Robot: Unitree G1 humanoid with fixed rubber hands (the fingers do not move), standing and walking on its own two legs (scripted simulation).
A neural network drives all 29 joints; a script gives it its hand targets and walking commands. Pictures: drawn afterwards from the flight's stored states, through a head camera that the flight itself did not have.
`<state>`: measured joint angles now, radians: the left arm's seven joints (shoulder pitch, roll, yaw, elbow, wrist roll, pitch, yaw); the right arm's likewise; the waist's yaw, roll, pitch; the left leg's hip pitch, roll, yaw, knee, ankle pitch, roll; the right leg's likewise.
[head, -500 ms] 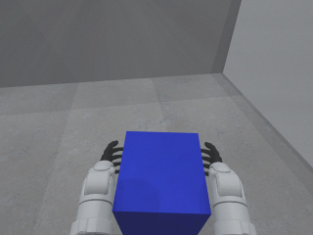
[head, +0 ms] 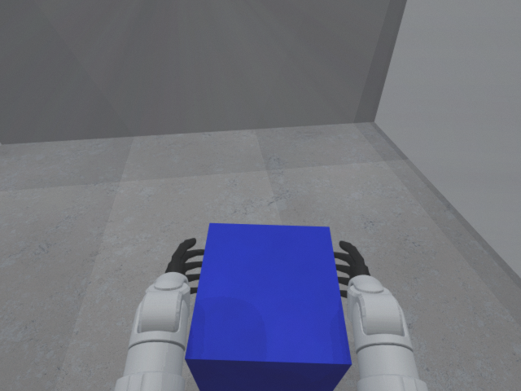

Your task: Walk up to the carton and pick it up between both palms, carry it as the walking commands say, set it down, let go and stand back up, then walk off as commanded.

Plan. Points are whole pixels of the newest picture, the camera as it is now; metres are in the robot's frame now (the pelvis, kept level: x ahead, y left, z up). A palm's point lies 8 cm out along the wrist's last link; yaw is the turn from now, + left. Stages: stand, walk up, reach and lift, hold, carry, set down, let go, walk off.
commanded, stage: reach and lift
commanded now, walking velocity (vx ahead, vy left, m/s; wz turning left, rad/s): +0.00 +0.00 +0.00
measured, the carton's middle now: (266, 318) +0.28 +0.00 -0.03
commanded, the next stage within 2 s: hold in 0.14 s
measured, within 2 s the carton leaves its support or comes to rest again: neither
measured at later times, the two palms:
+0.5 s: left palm (175, 291) +0.27 +0.15 +0.05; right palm (362, 294) +0.27 -0.14 +0.05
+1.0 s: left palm (175, 289) +0.28 +0.15 +0.05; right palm (361, 292) +0.28 -0.14 +0.05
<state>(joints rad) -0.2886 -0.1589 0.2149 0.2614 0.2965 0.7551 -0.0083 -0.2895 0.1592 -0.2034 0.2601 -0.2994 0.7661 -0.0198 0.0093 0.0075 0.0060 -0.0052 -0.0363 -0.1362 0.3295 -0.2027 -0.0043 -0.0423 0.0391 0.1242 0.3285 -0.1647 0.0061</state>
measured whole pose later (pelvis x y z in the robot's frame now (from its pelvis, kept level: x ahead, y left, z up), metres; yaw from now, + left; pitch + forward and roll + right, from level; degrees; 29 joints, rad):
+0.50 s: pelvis -0.01 +0.00 +0.00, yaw +0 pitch -8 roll +0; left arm -0.29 -0.16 0.21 0.28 0.29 0.76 0.00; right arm -0.29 0.16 -0.21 0.27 -0.30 0.78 -0.02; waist 0.00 0.01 0.00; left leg -0.02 -0.04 -0.13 0.37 -0.21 0.00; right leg -0.06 0.04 0.12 0.37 -0.17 0.01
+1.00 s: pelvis -0.01 +0.00 +0.00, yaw +0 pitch -8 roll +0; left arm -0.27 -0.15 0.20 0.25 0.29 0.77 0.00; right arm -0.27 0.15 -0.18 0.24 -0.30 0.79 -0.02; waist 0.00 0.01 0.00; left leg -0.02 -0.04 -0.13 0.36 -0.21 0.00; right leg -0.05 0.04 0.11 0.35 -0.17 0.01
